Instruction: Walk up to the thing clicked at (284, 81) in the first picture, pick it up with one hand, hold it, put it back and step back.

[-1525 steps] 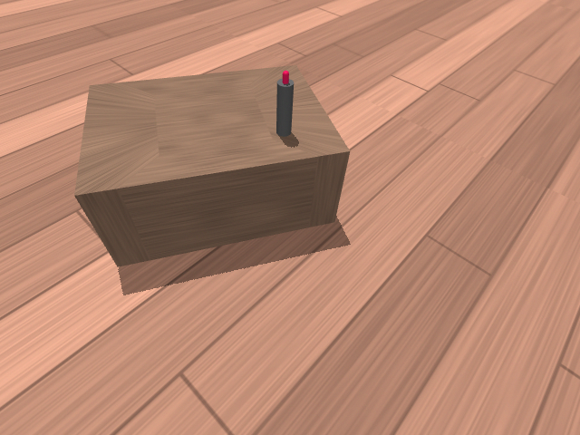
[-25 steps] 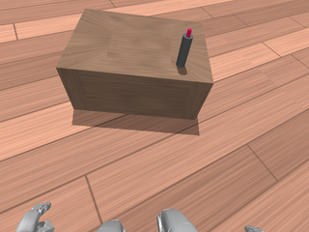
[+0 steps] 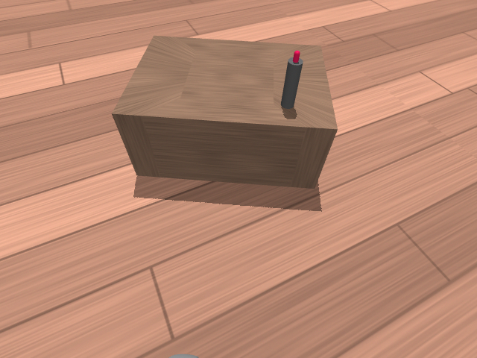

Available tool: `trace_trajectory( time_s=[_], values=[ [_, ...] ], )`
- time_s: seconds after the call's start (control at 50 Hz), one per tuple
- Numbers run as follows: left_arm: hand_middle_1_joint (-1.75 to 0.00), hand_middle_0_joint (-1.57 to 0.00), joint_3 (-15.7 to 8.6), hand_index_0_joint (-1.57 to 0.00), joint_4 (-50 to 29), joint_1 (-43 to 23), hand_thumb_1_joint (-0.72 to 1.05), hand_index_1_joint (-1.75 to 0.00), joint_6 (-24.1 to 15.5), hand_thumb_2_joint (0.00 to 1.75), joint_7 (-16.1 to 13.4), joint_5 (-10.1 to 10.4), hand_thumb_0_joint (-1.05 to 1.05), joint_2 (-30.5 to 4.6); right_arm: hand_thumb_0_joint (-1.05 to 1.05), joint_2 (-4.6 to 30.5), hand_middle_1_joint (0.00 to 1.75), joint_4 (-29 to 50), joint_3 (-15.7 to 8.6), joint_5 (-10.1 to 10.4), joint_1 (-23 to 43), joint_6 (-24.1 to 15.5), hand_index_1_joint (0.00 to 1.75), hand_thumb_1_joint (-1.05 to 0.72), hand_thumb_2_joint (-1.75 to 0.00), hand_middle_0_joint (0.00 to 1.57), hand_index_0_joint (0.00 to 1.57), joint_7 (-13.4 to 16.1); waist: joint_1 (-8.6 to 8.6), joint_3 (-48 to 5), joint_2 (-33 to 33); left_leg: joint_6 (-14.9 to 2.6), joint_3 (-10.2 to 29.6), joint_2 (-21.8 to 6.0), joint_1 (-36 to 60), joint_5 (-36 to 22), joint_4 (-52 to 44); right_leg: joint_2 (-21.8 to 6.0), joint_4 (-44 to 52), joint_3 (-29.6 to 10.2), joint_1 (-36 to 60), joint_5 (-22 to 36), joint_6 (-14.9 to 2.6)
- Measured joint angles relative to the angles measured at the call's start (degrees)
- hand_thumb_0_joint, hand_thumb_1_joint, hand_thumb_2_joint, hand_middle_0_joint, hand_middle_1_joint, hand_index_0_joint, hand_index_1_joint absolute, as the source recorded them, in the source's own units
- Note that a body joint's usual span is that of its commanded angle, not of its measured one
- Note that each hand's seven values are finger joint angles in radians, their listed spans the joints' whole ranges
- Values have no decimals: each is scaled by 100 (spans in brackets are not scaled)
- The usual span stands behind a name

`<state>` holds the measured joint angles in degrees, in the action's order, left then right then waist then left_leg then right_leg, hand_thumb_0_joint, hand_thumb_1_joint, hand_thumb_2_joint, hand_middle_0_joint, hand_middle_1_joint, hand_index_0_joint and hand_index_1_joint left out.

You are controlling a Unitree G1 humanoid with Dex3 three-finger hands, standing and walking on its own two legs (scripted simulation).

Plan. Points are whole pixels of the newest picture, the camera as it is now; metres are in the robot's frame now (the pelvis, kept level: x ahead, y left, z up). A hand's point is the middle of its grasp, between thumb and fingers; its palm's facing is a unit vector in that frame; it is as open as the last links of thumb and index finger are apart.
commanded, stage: step back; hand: right
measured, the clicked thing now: (291, 80) +1.14 -0.17 -0.21
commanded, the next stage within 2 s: stand in 0.60 s
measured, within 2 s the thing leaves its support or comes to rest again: neither
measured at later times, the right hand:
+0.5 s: hand out of the picture +0.11 -0.26 -0.15, palm faces -0.07 +0.93 -0.37, open 7.4 cm
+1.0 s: hand (363, 347) +0.17 -0.22 -0.12, palm faces -0.04 +0.94 -0.33, open 7.4 cm
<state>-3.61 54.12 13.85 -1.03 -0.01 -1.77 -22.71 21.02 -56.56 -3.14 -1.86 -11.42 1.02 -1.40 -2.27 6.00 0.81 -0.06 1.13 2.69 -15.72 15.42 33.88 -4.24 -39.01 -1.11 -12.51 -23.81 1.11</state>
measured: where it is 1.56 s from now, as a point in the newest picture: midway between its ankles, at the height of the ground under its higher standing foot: outside the picture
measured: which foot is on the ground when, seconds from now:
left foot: down 0.00-0.26, up 0.28-0.48, down 0.50-1.00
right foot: down 0.00-0.00, up 0.02-0.20, down 0.22-1.00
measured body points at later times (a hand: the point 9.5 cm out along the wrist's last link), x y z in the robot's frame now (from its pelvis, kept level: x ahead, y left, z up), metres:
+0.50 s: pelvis +0.03 +0.01 +0.00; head +0.06 +0.00 +0.45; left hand +0.12 +0.32 -0.11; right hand +0.12 -0.31 -0.13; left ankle +0.04 +0.15 -0.73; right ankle +0.04 -0.12 -0.72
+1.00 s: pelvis +0.04 +0.02 +0.02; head +0.05 +0.02 +0.47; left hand +0.13 +0.32 -0.11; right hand +0.17 -0.27 -0.10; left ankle +0.04 +0.15 -0.72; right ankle +0.04 -0.12 -0.72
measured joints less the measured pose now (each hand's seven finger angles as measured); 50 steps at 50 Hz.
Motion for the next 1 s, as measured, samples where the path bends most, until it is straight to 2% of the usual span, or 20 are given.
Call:
trace_trajectory(
  time_s=[0.02,0.06,0.08,0.12,0.2,0.24,0.26,0.3,0.36,0.42,0.46,0.48,0.5,0.52,0.54,0.62,0.68,0.72,0.86,1.0],
  values=[
    [-30,-20,6,-21,20,-19,90,-30,27,90,-17,31,0,-23,1,-60,30,21,-5,-9,23,-41,30,-90,-90,20,20,-15,-5,29,68,-23,-58,30,30,-17,-31,-16,-272,-59,-128,50,-65],
    [-30,-20,37,-21,100,-74,90,-30,93,90,-31,62,0,-16,1,-116,30,98,-15,-7,1,-107,30,-90,-90,20,20,-52,80,-6,3,-116,-14,-40,24,56,-3,143,-895,-16,-397,-484,-181],
    [-30,-20,55,-21,125,-93,90,-30,108,90,-21,68,0,-25,1,-137,30,119,-14,-13,-17,-115,30,-90,-90,20,20,-65,110,-41,-23,-154,4,-83,48,69,-36,208,-1087,18,-504,-689,-223],
    [-30,-20,59,-21,127,-108,90,-30,87,90,19,69,0,-54,1,-172,30,144,5,-23,-44,-106,30,-90,-90,21,20,-68,133,-99,-15,-161,-13,-143,132,44,-163,242,-1154,88,-652,-744,-279],
    [-30,-20,28,-21,136,-196,91,-30,-31,90,53,81,0,-66,1,-134,30,132,25,-10,-31,-78,30,-90,-90,21,20,-52,221,-136,-28,-31,21,-214,179,73,-148,236,-163,245,-538,-115,-235],
    [-30,-20,6,-21,167,-268,91,-30,-114,90,11,65,0,-18,1,-65,30,103,41,46,10,-5,30,-90,-90,21,20,-24,211,-119,-117,56,67,-294,98,263,168,320,491,315,-315,784,-206],
    [-30,-20,2,-21,193,-312,91,-30,-142,90,-17,36,0,51,1,-22,30,68,42,83,40,37,30,-90,-90,21,20,9,222,-103,-245,30,181,-362,36,369,381,402,506,401,-262,882,-196],
    [-30,-20,37,-21,207,-341,91,-30,-151,90,-27,-21,0,147,1,-7,30,6,50,110,50,106,30,-90,-90,20,20,76,169,-197,-307,9,430,-233,-153,966,857,415,446,452,-265,757,-210],
    [-30,-20,78,-21,227,-395,90,-30,-100,90,-15,-42,0,231,1,18,30,-51,61,119,72,94,30,-90,-90,20,20,74,83,-269,-217,30,345,-127,-303,1321,1342,277,445,386,-245,660,-231],
    [-30,-20,113,-21,220,-494,90,-30,-112,90,-2,-42,0,300,1,106,30,-91,50,111,73,39,30,-90,-90,20,20,65,94,-284,-238,44,330,-216,-329,1221,1258,176,487,449,-235,633,-149],
    [-30,-20,125,-21,196,-561,90,-30,-125,90,12,-33,0,300,1,147,30,-136,51,98,100,9,30,-90,-90,20,20,69,93,-240,-229,54,235,-313,-207,1095,839,113,425,473,-256,576,-81],
    [-30,-20,126,-21,192,-598,90,-30,-115,90,18,-16,0,284,1,154,30,-157,49,89,114,-17,30,-90,-90,20,20,77,108,-210,-209,56,159,-346,-88,894,469,70,350,487,-278,523,-43],
    [-30,-20,122,-21,198,-647,90,-30,-92,90,20,7,0,260,1,148,30,-182,37,74,131,-54,30,-90,-90,20,20,90,129,-165,-169,79,107,-333,26,381,123,8,239,493,-303,450,2],
    [-30,-20,111,-21,216,-703,90,-30,-58,90,11,32,0,214,1,95,30,-225,21,52,171,-83,30,-90,-90,20,20,108,119,-85,-38,93,36,-236,105,143,18,-104,115,428,-319,378,45],
    [-30,-20,97,-21,232,-739,90,-30,-17,90,-4,62,0,179,1,39,30,-254,17,27,201,-104,30,-90,-90,20,20,119,92,-39,72,83,-40,-166,160,142,-18,-176,-1,344,-361,372,35],
    [-30,-20,121,-21,378,-823,90,-30,71,90,-13,157,0,77,1,-94,30,-341,98,60,274,-90,30,-90,-90,20,20,91,117,-84,67,32,-21,-255,162,314,43,34,323,218,-206,323,-114],
    [-30,-20,132,-21,539,-872,91,-30,44,90,2,177,0,31,1,-199,30,-392,182,101,405,-129,30,-90,-90,20,20,87,136,-38,78,65,-12,-323,317,284,-104,110,706,211,36,627,81],
    [-30,-20,175,-21,621,-873,91,-30,30,90,12,183,0,50,1,-237,30,-406,213,136,475,-171,30,-90,-90,20,20,98,145,-56,72,72,-15,-336,428,214,-277,121,898,215,154,698,119],
    [-30,-20,314,-21,827,-940,91,-30,51,90,36,174,0,228,1,-199,30,-464,261,179,769,-210,30,-90,-90,20,20,123,129,-102,-5,65,-58,-322,773,-43,-793,109,1377,189,469,942,136],
    [-30,-20,348,-21,956,-965,91,-30,32,90,66,138,0,279,1,-167,30,-539,268,180,911,-180,30,-90,-90,20,20,104,124,-171,-55,109,-55,-350,977,-313,-1194,139,1695,200,632,1168,98]
  ],
)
